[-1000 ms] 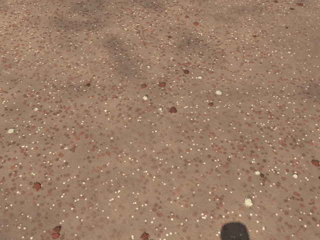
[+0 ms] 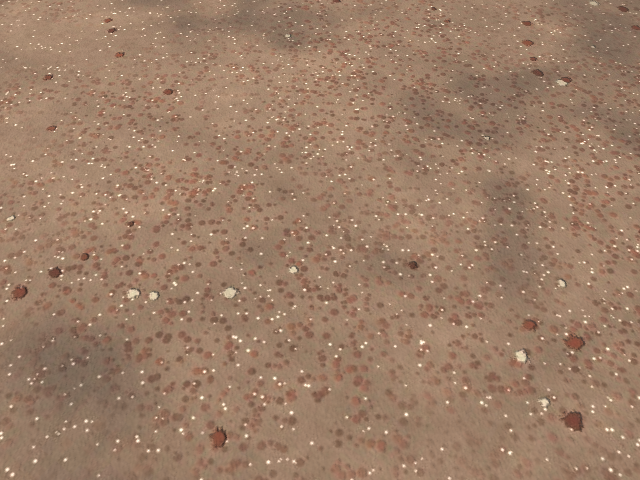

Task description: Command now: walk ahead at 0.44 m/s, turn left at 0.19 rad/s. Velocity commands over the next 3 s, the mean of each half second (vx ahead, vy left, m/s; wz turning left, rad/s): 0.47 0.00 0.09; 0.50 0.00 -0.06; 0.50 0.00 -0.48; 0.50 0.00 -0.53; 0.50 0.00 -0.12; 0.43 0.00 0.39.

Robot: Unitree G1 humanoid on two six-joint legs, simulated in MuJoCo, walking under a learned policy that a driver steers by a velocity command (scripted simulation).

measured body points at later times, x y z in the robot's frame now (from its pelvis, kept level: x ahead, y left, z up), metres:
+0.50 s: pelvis +0.25 -0.02 -0.02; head +0.29 -0.02 +0.43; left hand +0.49 +0.21 -0.09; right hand +0.23 -0.31 -0.14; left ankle +0.04 +0.11 -0.70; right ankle +0.37 -0.11 -0.73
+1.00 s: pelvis +0.53 +0.01 -0.01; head +0.56 +0.02 +0.44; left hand +0.52 +0.30 -0.14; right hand +0.76 -0.22 -0.08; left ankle +0.66 +0.13 -0.74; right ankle +0.38 -0.12 -0.73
